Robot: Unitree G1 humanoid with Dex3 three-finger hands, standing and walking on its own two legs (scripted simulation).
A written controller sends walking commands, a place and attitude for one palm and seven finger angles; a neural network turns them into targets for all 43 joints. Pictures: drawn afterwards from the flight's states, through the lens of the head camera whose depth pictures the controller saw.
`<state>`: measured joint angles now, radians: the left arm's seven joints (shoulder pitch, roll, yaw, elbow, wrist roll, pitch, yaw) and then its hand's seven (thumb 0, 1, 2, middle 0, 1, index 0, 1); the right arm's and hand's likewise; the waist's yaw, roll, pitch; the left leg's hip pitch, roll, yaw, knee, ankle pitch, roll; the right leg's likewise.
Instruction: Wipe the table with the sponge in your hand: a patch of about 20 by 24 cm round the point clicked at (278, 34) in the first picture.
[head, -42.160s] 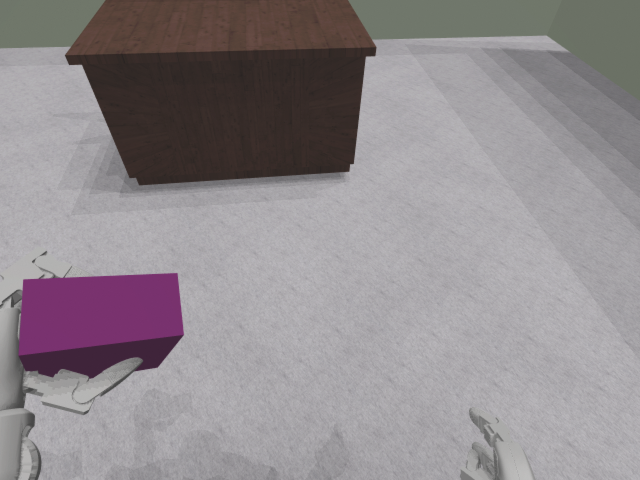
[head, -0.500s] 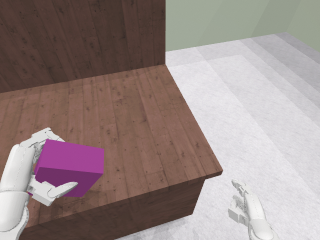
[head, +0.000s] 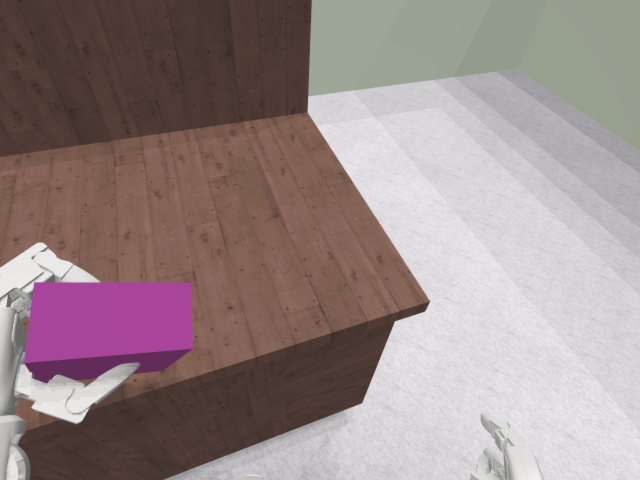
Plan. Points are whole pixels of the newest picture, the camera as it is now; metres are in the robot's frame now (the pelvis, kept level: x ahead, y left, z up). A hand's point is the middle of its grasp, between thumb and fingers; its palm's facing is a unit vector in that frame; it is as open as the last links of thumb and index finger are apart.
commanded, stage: step back with the hand held close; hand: left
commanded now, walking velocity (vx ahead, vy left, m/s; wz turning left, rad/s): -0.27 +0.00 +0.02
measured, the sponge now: (132, 334) +0.22 +0.20 +0.14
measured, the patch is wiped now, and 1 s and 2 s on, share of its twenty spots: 1.00 1.00 1.00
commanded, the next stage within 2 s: stop stepping back and stand still in 0.54 s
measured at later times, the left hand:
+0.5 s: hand (3, 434) +0.12 +0.24 +0.17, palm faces +0.40 -0.83 -0.38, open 9.8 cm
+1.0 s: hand out of the picture -0.03 +0.21 +0.16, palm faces +0.36 -0.86 -0.37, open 9.8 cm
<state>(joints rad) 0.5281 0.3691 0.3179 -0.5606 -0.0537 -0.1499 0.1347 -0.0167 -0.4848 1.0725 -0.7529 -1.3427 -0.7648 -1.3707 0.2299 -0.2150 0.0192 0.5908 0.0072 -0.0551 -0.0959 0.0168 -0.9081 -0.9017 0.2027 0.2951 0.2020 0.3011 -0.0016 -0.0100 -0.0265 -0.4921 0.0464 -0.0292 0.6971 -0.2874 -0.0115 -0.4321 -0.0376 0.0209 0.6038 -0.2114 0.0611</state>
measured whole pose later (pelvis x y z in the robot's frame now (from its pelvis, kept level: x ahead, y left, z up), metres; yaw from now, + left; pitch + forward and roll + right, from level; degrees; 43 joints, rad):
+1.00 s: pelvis -0.25 -0.04 +0.00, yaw -1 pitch +2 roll +3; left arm 0.52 0.38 0.35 -0.49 -0.05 -0.12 0.14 -0.02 -0.49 1.07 -0.75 -1.34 -0.76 -1.37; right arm 0.28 -0.27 -0.03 0.63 0.02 -0.09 -0.08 0.02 -0.91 -0.90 0.20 0.29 0.20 0.30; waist -0.03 -0.10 -0.07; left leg -0.17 0.02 0.05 0.53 -0.39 -0.03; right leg -0.56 -0.03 0.00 0.77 -0.31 0.00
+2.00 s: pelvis -0.28 -0.09 +0.01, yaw -2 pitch +1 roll +0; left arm 0.50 0.40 0.35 -0.53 -0.05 -0.15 0.16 -0.02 -0.49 1.07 -0.76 -1.34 -0.77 -1.37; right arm 0.21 -0.20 0.00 0.64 0.02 -0.08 -0.07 0.02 -0.91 -0.90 0.20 0.29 0.20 0.30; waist -0.02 -0.03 -0.01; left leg -0.29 0.02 0.01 0.59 -0.31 0.00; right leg -0.27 0.00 -0.04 0.58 -0.32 0.00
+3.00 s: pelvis -0.30 -0.06 +0.02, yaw -2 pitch +0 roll -2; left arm 0.48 0.34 0.27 -0.44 -0.04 -0.11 0.16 -0.02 -0.48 1.07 -0.75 -1.35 -0.76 -1.37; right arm 0.20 -0.20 0.04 0.62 0.00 -0.07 -0.08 0.02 -0.91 -0.90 0.20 0.30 0.20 0.30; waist 0.00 -0.02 -0.04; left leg -0.26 0.01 0.02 0.46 -0.20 0.03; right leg -0.19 -0.01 -0.03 0.36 -0.17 0.03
